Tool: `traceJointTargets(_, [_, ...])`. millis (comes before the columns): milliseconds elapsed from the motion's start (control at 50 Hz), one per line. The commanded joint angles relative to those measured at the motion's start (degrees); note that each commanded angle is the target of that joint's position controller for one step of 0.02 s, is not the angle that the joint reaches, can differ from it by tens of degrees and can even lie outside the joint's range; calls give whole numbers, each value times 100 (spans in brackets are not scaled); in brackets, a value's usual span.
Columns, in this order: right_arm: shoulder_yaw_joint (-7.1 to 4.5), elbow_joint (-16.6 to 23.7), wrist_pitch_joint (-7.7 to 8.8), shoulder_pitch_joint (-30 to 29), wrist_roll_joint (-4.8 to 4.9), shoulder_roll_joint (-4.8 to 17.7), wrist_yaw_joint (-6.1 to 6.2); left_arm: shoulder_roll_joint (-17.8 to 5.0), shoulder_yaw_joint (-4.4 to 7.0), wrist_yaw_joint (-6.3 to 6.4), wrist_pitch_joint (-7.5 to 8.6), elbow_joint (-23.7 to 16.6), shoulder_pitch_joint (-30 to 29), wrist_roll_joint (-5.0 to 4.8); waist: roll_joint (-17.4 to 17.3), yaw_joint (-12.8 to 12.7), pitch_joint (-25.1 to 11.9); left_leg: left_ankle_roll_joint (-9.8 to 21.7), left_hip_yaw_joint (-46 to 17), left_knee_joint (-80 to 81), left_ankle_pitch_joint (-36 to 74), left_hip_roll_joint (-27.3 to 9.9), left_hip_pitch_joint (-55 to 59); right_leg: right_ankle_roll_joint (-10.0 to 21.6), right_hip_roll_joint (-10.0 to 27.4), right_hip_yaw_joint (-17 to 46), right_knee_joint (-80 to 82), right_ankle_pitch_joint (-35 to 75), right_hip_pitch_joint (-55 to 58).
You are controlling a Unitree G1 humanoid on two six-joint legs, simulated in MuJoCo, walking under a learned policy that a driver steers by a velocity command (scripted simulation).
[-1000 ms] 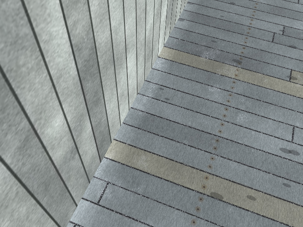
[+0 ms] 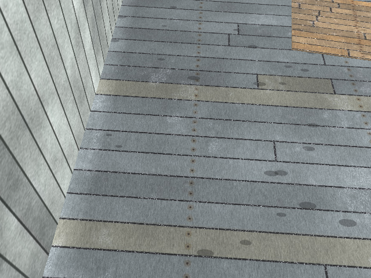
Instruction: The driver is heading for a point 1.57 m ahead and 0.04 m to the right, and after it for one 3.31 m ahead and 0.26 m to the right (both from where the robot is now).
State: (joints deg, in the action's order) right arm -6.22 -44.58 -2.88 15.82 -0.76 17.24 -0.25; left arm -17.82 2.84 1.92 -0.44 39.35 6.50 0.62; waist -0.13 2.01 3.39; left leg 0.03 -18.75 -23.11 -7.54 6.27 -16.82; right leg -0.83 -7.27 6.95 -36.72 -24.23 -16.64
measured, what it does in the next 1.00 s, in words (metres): steps on the spot: right foot, then left foot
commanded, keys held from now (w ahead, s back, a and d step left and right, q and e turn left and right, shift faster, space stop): q+shift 0.14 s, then shift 0.14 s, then e+shift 0.56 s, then shift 0.04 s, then q+shift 0.12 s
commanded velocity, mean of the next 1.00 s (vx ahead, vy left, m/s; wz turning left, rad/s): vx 0.00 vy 0.00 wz -0.11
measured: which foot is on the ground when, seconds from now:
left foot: down 0.00-0.06, up 0.08-0.44, down 0.46-0.76, up 0.78-1.00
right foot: up 0.00-0.04, down 0.06-0.48, up 0.50-0.74, down 0.76-1.00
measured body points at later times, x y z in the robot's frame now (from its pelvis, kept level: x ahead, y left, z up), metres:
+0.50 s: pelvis -0.01 -0.02 -0.01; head +0.03 -0.02 +0.44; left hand +0.02 +0.25 -0.14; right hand +0.21 -0.23 -0.12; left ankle -0.05 +0.10 -0.75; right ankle -0.01 -0.10 -0.74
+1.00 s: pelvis -0.03 -0.08 +0.00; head +0.00 -0.12 +0.44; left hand +0.15 +0.17 -0.09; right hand +0.02 -0.38 -0.14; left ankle +0.00 +0.06 -0.67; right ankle -0.02 -0.14 -0.75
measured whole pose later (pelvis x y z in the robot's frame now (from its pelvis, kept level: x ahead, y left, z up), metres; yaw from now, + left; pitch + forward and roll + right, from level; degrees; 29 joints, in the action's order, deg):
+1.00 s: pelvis -0.03 -0.08 +0.00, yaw -12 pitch +0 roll +1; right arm -3.2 -44.2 -3.7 11.0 -1.0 18.1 0.5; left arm -16.0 3.1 0.0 -2.3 40.1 12.5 0.6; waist -3.0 0.2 4.7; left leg -1.7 -0.4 -59.7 -19.8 -1.4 -27.9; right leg 5.8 -5.6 2.7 -24.2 -10.6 -12.8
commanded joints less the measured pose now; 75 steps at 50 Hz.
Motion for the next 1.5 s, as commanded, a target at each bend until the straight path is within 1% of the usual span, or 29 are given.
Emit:
traceJointTargets(20, [-303,528,2,-457,17,903,-5,-362,98,79,102,-258,623,-40,-1026,-471,-841,421,-1294,300,348,-786,437,23,-152,-169,1537,655,715])
traceJointTargets(40, [-263,672,8,-564,80,759,2,-650,166,148,128,-172,853,-15,-933,-557,-873,69,-1051,64,-377,-521,-299,86,283,-29,2245,953,1576])
traceJointTargets(60, [-166,646,13,-11,85,321,23,-1095,255,209,114,-264,647,14,198,-241,-971,-215,-299,-990,-1955,45,-1183,319,1617,1127,2647,281,2285])
traceJointTargets(80, [-153,676,34,201,46,322,83,-1446,265,184,50,-582,25,126,1058,-177,-788,-377,833,-2201,-2617,424,-1921,940,2950,2444,2701,145,1728])
traceJointTargets(100, [-238,630,12,-86,-56,831,111,-1062,187,127,20,-498,5,193,616,-216,-450,-405,1018,-3013,-2269,-212,-1842,1240,2936,2061,2582,1043,1096])
traceJointTargets(140, [-273,522,-63,9,-105,828,29,-473,-28,86,85,-558,-315,222,453,9,-256,-326,1142,-3947,-1714,-262,-1494,988,2110,719,2143,2679,707])
traceJointTargets(280, [26,729,-193,-528,-5,410,-187,-592,7,13,146,-169,784,94,810,-386,-510,-452,1407,-3559,-1577,-197,-1665,1147,1918,49,1285,5712,1926])
traceJointTargets(360, [282,589,-213,-679,53,-16,-42,-274,-164,-109,243,-2,498,76,887,-273,-590,-370,1477,-1572,-1660,-335,-157,1070,1764,155,1360,5140,1360])
traceJointTargets(420, [250,532,-123,-650,18,231,143,-755,1,-212,190,224,593,-45,1027,-172,-428,-248,1854,-187,-710,-273,453,952,1537,614,937,5546,1158])
traceJointTargets(460, [190,476,66,-264,-144,633,265,-741,36,-230,203,158,622,-157,383,-76,-919,61,1205,132,909,-1156,1716,712,1460,787,559,4642,402])
traceJointTargets(480, [116,548,69,-249,-111,1005,368,-439,-2,-222,225,52,882,-179,-536,-229,-1186,487,638,-268,2671,-2092,2556,553,916,346,64,2518,-538])
traceJointTargets(500, [73,471,-1,-297,66,955,353,-307,-40,-210,149,179,865,-85,-1151,-4,-964,1154,376,-104,3047,-2699,2158,488,290,-473,-719,15,-942])
traceJointTargets(520, [131,510,2,-331,23,721,351,-398,42,-226,60,191,676,43,-1093,118,-711,1526,267,141,3132,-3016,1783,389,306,-582,-2158,-1215,-1236])
traceJointTargets(560, [229,642,1,-908,-57,483,349,-363,138,-306,-65,187,688,102,-660,-168,-247,1330,1151,293,2725,-2604,1098,173,558,-482,-2656,-907,-1300])
traceJointTargets(600, [233,624,-17,-1166,-94,448,376,-302,167,-374,-156,248,902,86,-1028,-274,-60,910,1824,324,2169,-2117,814,-27,686,-681,-2052,-468,-1032])
traceJointTargets(720, [86,587,137,-1053,-80,783,204,-320,219,-523,-329,-155,746,-99,-1097,-224,-497,664,2201,-213,785,-2370,645,119,742,-1233,-423,285,32])
traceJointTargets(760, [83,529,153,-871,-63,668,118,-472,317,-450,-248,12,1267,14,-157,-503,-584,172,2688,-1551,-592,-2077,-98,332,610,-805,641,1062,973])
traceJointTargets(780, [160,670,105,-700,-84,352,49,-1217,473,-341,-155,-87,1386,73,1677,-502,-329,-258,3126,-3269,-2608,-1344,-1308,712,1937,1450,1732,2306,1223])
traceJointTargets(800, [252,1131,-4,-1337,-91,235,114,-1731,611,-378,-122,-115,1767,28,1904,-736,-605,-297,2008,-4070,-3379,-553,-2016,1626,2689,3157,2063,3213,1097])
traceJointTargets(820, [244,1059,-20,-1368,-89,397,154,-1516,589,-376,-134,-132,1672,14,994,-662,-564,-218,1571,-4397,-2940,-762,-2172,1738,2557,2814,2072,2311,1234])
traceJointTargets(860, [206,848,86,-1194,-20,529,158,-1061,455,-279,-221,-270,918,-7,546,-355,-228,-117,1494,-4134,-1801,-987,-2019,1437,1968,1875,2046,1564,886])
traceJointTargets(1000, [293,153,-108,-307,-2,288,42,-103,-6,-115,-61,-143,701,58,411,-271,-582,-172,1667,-3301,-1050,-884,-814,1082,1719,493,2305,2345,884])
traceJointTargets(1100, [144,89,-105,-345,-9,664,-29,-598,79,12,-92,53,756,104,511,-412,-38,-114,1535,-3148,-1441,-577,-1129,1274,2112,399,2372,1763,1044])
traceJointTargets(1260, [155,366,-120,-450,3,364,-197,-413,82,45,-24,106,617,113,413,-395,-140,-165,1962,-2836,-1753,-826,-1270,1498,2370,-201,2013,2852,1514])
traceJointTargets(1420, [126,810,-143,-320,95,274,-247,-702,220,-153,37,97,336,70,690,-131,-575,174,2507,-1047,-1250,-566,96,842,2366,-1312,636,3818,1074])
traceJointTargets(1440, [87,796,-120,-77,3,357,-201,-738,245,-170,64,103,397,59,392,94,-625,264,2124,-232,-574,-621,710,510,2199,-1561,-9,3294,546])
traceJointTargets(1460, [-92,789,-53,291,-114,1088,-85,-533,200,-209,72,-24,506,79,-939,182,-733,634,278,585,321,-1695,1575,63,1590,-1910,-1532,1274,-722])
traceJointTargets(1480, [-257,870,-4,443,-10,1740,-16,-119,54,-161,56,-439,232,269,-1490,122,-606,1660,-1810,573,2164,-2936,1584,-300,540,-1171,-2602,-1619,-2153])
traceJointTargets(1500, [-303,765,-3,796,68,1557,8,-381,65,-145,77,-462,14,392,-634,405,-1071,2058,-1468,620,147,-2683,1965,-267,796,-293,-3128,-1402,-2242])
Next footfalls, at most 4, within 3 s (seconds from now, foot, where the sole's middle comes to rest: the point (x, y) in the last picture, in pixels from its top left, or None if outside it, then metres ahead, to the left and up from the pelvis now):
0.06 right None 0.03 -0.10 -0.78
0.46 left None -0.01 0.10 -0.78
0.76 right None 0.02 -0.15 -0.78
1.46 left None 0.02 0.04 -0.78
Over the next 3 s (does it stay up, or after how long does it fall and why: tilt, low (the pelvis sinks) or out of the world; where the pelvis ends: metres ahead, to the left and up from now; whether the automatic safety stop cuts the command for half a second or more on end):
stays up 1.22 -0.19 -0.04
